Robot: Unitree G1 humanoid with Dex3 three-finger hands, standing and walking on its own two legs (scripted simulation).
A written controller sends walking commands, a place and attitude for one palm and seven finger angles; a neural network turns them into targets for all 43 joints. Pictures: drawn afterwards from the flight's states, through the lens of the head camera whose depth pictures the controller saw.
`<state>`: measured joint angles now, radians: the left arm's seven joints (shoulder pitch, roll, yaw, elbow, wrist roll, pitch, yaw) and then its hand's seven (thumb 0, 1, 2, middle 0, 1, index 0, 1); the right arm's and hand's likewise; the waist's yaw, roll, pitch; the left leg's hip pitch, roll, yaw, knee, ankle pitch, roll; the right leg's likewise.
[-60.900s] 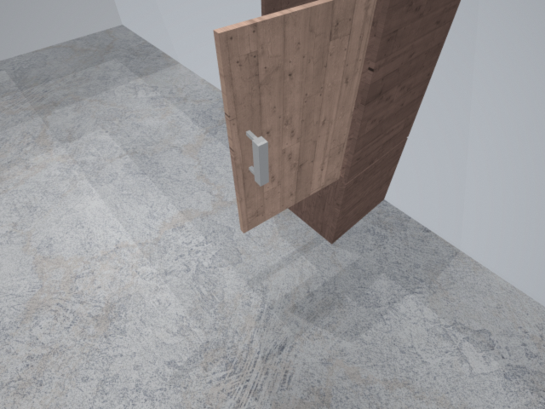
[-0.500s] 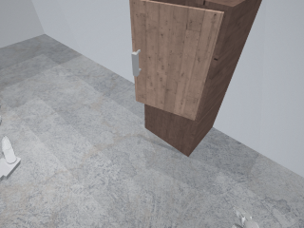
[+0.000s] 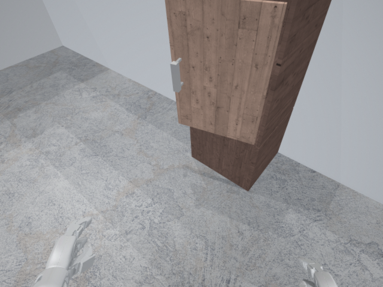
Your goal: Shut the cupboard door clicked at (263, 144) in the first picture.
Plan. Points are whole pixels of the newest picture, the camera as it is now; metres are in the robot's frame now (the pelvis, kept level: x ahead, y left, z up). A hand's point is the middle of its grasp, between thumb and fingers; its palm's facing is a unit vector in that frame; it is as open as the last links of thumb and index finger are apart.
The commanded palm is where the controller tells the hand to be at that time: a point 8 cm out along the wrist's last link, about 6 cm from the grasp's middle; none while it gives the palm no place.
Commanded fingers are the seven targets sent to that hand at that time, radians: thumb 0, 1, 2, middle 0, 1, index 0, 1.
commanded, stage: let the arm hang, fingers relaxed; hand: left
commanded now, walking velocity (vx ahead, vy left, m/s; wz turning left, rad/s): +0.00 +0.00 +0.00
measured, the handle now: (178, 74) +0.91 +0.11 -0.03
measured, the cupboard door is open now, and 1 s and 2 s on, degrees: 15 15 15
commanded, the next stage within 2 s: look to check the result in 0.94 s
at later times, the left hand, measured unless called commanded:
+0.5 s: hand out of the picture -0.10 +0.19 -0.15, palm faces +0.02 -0.98 -0.22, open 7.3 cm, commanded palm none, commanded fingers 0.00 0.90 0.90 -0.20 -0.30 -0.20 -0.30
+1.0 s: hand out of the picture -0.03 +0.15 -0.16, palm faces +0.01 -0.99 -0.15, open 7.4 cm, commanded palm none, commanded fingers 0.00 0.90 0.90 -0.20 -0.30 -0.20 -0.30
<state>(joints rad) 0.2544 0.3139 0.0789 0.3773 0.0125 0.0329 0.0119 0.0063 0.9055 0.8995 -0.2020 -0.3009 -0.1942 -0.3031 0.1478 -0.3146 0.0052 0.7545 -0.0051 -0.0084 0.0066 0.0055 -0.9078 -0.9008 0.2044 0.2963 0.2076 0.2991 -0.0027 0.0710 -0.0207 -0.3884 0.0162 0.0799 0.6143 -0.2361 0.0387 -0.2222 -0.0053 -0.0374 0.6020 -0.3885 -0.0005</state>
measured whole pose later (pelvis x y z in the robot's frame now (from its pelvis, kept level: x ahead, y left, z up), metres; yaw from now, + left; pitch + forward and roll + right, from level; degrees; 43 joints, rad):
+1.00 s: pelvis -0.02 +0.00 +0.01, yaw -1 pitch -2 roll -1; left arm 0.31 0.12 0.01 1.14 0.02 0.00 0.03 0.00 0.91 0.90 -0.20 -0.30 -0.20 -0.30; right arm 0.31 -0.14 -0.02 1.12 -0.01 0.02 -0.03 0.00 -0.91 -0.90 0.20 0.30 0.20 0.30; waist -0.01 0.00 0.02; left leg -0.27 0.02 0.09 0.42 -0.12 0.03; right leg -0.12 0.01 -0.02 0.42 -0.27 -0.01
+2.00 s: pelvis +0.01 +0.01 -0.01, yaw +8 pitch -2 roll -1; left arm 0.22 0.19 0.06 1.01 0.02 0.04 0.03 0.01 0.91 0.90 -0.21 -0.30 -0.20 -0.30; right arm 0.24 -0.18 -0.04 1.02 -0.02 0.06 0.00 0.00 -0.91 -0.90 0.20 0.30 0.20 0.30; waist -0.02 -0.02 0.12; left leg -0.37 -0.01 0.06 0.69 -0.29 0.06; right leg -0.20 -0.06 -0.13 0.75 -0.49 0.01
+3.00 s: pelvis +0.04 -0.05 -0.01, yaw +46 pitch +0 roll +1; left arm 0.25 0.24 0.07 0.86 0.04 0.00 -0.01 0.01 0.91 0.90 -0.20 -0.30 -0.20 -0.30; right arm 0.18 -0.24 -0.06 0.90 -0.02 0.07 0.02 0.00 -0.91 -0.90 0.20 0.30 0.21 0.30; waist 0.01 0.03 0.06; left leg -0.40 -0.03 -0.09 0.86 -0.49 0.00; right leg -0.34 -0.06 -0.10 0.69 -0.35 0.01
